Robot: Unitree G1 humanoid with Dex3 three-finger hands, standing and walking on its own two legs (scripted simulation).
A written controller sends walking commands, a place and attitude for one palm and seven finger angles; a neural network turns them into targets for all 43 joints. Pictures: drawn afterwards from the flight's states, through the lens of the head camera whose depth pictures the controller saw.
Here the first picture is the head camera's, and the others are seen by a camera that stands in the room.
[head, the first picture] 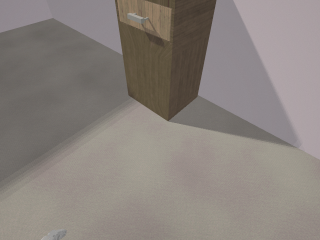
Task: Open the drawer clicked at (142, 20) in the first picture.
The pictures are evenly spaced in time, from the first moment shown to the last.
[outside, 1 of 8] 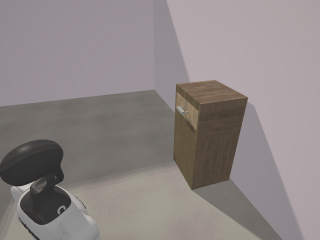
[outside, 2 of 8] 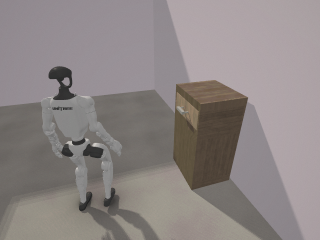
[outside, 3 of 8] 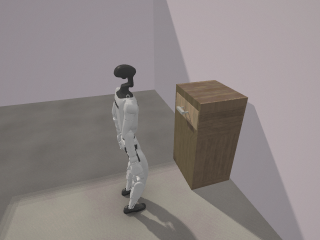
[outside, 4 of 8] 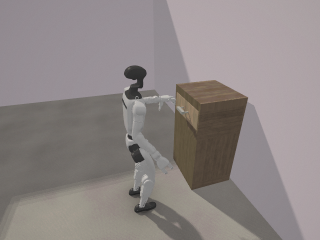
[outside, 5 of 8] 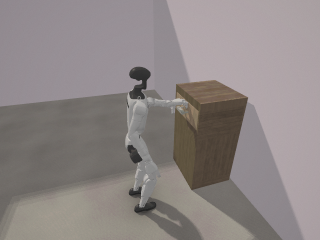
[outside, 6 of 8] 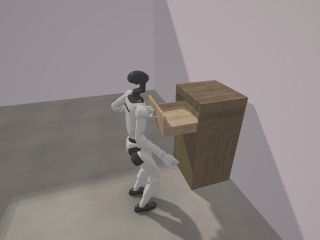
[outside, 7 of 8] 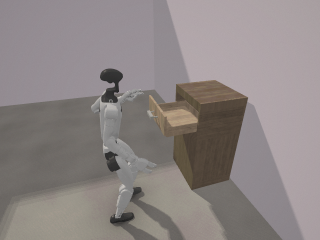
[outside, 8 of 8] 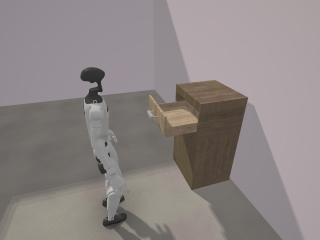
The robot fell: no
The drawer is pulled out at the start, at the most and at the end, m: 0.00 0.30 0.29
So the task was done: yes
